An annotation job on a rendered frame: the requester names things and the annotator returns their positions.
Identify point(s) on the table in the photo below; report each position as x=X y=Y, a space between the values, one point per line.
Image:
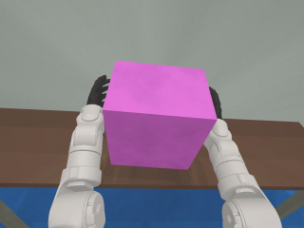
x=34 y=146

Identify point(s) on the robot right hand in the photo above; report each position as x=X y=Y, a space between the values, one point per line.
x=216 y=102

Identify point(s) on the robot left hand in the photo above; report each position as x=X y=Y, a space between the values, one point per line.
x=95 y=96

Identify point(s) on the right robot forearm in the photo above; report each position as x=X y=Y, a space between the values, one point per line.
x=234 y=180

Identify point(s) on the left robot upper arm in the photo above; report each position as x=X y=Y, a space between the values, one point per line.
x=83 y=209

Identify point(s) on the carton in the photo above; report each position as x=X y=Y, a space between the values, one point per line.
x=157 y=116

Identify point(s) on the right robot upper arm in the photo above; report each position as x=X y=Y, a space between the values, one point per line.
x=249 y=213

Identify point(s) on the left robot forearm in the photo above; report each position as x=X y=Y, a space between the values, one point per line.
x=82 y=172

